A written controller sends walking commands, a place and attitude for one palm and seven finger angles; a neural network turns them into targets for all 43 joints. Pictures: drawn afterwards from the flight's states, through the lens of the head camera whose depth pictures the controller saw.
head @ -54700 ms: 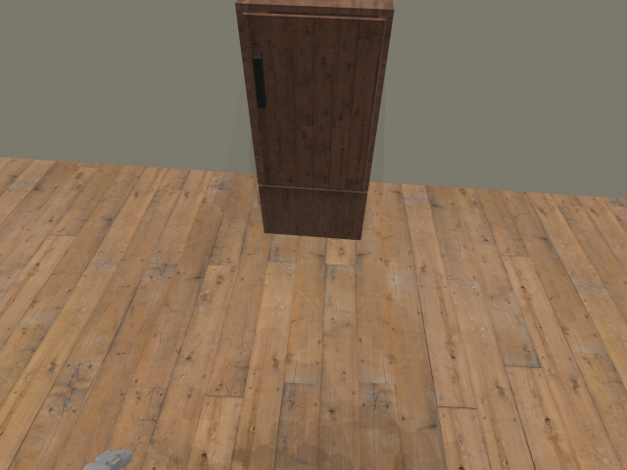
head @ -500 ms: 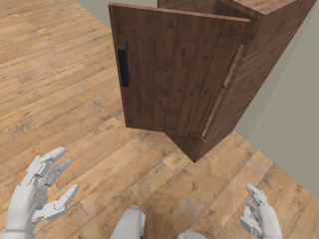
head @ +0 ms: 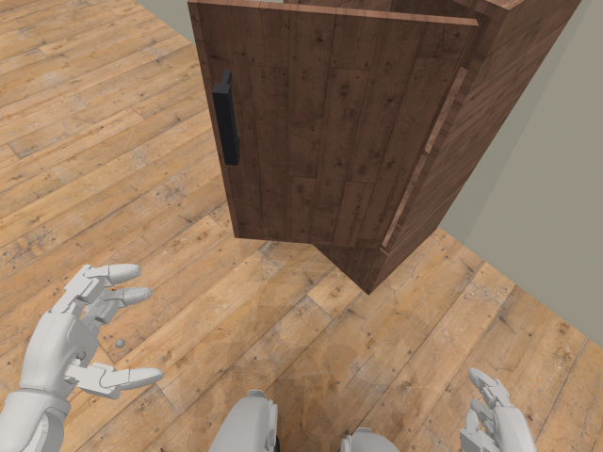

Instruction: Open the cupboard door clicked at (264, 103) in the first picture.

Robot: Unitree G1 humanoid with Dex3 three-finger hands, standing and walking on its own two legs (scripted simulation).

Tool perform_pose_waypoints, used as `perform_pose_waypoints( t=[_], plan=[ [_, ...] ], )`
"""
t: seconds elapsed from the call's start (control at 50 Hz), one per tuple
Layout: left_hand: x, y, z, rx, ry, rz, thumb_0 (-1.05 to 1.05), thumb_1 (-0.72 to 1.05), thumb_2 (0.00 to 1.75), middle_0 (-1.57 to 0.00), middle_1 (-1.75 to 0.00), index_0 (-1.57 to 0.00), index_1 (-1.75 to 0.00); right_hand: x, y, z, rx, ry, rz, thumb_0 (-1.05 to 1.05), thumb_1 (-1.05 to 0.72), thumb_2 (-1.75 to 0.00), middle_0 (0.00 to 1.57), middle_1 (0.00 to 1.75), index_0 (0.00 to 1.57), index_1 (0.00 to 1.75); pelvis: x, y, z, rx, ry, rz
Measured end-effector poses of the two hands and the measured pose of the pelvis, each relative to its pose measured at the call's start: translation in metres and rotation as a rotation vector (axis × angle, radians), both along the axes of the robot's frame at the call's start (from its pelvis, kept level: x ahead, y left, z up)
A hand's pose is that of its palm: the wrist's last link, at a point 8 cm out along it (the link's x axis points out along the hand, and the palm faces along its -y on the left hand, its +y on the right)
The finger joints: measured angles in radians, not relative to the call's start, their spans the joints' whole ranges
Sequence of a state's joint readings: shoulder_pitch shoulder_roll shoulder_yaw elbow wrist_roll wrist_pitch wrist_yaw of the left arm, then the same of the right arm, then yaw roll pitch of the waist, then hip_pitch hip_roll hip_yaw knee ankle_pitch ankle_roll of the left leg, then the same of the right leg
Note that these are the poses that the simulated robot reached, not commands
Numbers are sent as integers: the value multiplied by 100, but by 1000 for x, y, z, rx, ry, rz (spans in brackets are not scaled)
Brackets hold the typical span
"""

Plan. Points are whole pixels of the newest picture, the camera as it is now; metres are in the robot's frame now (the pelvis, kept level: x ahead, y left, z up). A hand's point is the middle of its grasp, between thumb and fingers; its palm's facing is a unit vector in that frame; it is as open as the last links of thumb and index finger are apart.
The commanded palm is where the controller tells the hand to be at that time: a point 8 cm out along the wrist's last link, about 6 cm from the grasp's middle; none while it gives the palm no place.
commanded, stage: raise the hand with hooked fingers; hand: left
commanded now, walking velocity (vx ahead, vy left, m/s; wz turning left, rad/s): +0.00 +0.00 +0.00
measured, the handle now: (229, 119) +0.60 +0.17 +0.05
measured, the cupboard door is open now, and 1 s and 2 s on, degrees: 43 43 43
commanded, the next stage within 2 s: move the hooked fingers beside the handle in 1.04 s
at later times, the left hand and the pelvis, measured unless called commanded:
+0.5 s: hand (79, 302) +0.26 +0.28 +0.07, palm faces +0.03 -1.00 -0.05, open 13.9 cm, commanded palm +0.24 +0.33 +0.07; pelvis -0.01 +0.01 +0.01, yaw +0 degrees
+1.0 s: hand (101, 287) +0.28 +0.26 +0.07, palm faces +0.00 -1.00 -0.04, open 14.0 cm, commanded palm +0.26 +0.31 +0.07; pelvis +0.00 -0.01 +0.01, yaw +0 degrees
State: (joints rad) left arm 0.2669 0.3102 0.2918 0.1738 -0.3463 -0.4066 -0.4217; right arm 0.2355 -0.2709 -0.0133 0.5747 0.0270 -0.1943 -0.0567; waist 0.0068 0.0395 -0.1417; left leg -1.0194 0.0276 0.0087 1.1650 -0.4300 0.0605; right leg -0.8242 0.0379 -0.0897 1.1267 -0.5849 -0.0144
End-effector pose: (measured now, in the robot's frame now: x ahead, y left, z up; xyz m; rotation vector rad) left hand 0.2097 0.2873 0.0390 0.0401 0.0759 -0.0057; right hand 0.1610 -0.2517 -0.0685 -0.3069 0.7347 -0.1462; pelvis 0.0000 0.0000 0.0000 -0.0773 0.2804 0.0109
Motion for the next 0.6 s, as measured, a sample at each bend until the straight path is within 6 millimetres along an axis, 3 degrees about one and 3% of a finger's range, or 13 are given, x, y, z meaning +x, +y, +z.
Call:
perform_pose_waypoints(
  t=[0.18, 0.28, 0.6],
  plan=[
    [9, 24, 29, 23, -95, 37, -1, -34, 37, -29, -110, -29, -110, 5, 21, 23, 8, -60, 45, 1, -90, -90, 20, 30, 20, 30, -7, 5, 9, -9, -33, 8],
    [14, 36, 23, 1, -21, 31, -1, -43, 33, -29, -116, -30, -115, -3, 27, 25, 18, -50, 54, 1, -90, -90, 20, 30, 20, 30, -11, 8, 13, -12, -43, 13],
    [41, 48, 34, 8, -42, 17, -2, -49, 30, -30, -120, -30, -119, -39, 6, 18, -15, 55, 2, 1, -90, -90, 20, 30, 20, 30, -12, 4, 17, -5, -50, 6]
  ],
)
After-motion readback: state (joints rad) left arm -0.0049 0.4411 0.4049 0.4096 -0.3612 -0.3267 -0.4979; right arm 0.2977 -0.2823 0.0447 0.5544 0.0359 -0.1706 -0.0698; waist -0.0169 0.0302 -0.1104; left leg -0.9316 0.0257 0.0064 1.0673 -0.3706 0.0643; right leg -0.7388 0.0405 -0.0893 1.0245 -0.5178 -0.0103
